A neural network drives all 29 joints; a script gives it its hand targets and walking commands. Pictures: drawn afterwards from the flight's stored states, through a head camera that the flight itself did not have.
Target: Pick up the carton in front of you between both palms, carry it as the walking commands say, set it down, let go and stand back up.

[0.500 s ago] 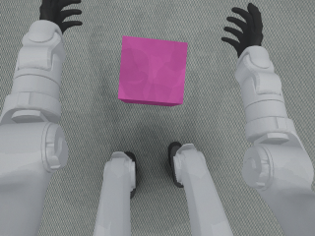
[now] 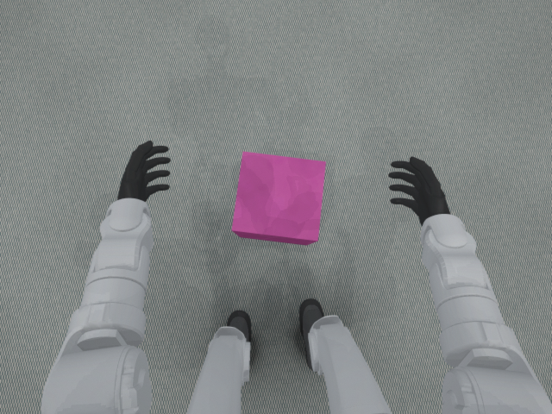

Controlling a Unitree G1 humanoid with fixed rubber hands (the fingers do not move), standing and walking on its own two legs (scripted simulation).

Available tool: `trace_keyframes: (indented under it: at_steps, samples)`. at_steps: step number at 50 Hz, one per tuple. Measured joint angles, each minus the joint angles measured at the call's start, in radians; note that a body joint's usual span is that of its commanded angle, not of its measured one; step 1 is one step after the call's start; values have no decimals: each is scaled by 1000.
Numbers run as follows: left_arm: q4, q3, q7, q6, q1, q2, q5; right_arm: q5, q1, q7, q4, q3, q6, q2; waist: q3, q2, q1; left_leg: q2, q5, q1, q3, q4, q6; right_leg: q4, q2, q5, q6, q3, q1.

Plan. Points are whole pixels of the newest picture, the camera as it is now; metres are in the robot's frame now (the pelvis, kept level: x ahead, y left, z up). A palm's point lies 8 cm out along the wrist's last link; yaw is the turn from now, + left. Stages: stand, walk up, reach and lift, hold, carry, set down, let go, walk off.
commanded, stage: let go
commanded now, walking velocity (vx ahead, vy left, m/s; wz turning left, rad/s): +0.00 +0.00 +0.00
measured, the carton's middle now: (278, 203) +0.47 -0.03 -0.58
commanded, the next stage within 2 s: stand in 1.04 s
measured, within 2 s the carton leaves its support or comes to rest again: neither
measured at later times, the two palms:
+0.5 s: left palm (70, 319) +0.27 +0.22 -0.01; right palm (516, 337) +0.22 -0.24 +0.00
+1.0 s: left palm (41, 371) +0.22 +0.24 +0.01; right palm (517, 350) +0.21 -0.23 +0.01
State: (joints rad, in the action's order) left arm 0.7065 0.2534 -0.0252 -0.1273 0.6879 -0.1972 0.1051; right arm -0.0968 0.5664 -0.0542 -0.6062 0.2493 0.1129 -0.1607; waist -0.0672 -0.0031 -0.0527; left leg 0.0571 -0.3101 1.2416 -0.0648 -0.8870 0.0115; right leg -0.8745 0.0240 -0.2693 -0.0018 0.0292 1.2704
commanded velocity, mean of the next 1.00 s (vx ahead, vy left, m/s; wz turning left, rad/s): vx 0.00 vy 0.00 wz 0.00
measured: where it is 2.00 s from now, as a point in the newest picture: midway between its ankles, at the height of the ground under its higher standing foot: (276, 353)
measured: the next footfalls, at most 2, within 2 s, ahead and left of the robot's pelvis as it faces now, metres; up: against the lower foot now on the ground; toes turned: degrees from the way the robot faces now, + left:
none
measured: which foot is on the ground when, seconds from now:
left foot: down 0.00-1.00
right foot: down 0.00-1.00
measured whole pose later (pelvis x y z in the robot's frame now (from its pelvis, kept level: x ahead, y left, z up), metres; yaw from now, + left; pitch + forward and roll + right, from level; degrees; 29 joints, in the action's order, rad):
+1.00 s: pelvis +0.06 +0.01 +0.07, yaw -2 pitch -6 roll +0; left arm 0.44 0.04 0.05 -0.12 -0.22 -0.21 0.00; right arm -0.03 -0.22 -0.06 -0.39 0.04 0.19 -0.22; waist 0.11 0.00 -0.01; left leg 0.03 -0.31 0.05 -0.04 -0.46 -0.02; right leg -0.46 0.03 -0.27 0.00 0.06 0.10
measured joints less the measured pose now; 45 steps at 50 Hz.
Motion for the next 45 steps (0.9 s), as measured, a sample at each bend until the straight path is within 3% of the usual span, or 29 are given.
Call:
trace_keyframes:
  at_steps: [12, 25, 36, 45]
  samples:
    - [-73, -71, 40, 96, -383, 6, -34, 83, -373, -16, 55, -125, -81, -14, -2, 21, -11, -29, -1, -382, -3, 176, 8, 166, 20, 1, -18, 3, -374]
    - [-182, -152, 61, 136, -783, -5, -70, 124, -753, -7, 166, -218, -112, -34, 63, 33, 8, -34, 33, -872, 6, 405, -10, 392, 14, 32, -9, 20, -862]
    - [-256, -205, 84, 51, -913, -7, -90, 100, -794, -30, 179, -213, -30, -59, 137, -12, 49, -21, 28, -1114, 18, 453, -35, 454, -3, 33, 11, 30, -1109]
    - [-284, -217, 96, -7, -912, -16, -105, 69, -775, -22, 188, -201, 29, -46, 176, -10, 50, -17, 15, -1182, 17, 442, -36, 433, -7, 12, 10, 25, -1174]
